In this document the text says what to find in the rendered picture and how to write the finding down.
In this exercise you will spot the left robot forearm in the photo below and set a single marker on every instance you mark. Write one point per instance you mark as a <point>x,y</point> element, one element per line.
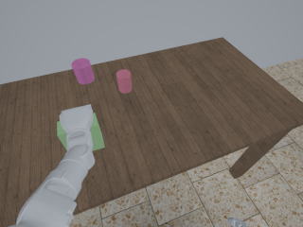
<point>67,178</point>

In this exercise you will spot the left robot upper arm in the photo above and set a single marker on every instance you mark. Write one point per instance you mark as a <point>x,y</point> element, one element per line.
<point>48,209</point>

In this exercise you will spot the sponge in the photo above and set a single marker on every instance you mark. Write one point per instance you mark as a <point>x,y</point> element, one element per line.
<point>96,134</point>

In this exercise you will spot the table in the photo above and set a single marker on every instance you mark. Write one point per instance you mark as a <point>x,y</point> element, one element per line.
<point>189,105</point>

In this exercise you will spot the robot left hand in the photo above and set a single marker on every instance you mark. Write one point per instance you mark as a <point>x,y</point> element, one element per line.
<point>77,118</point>

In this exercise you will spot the robot right hand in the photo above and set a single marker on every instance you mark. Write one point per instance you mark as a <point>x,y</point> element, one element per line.
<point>236,222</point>

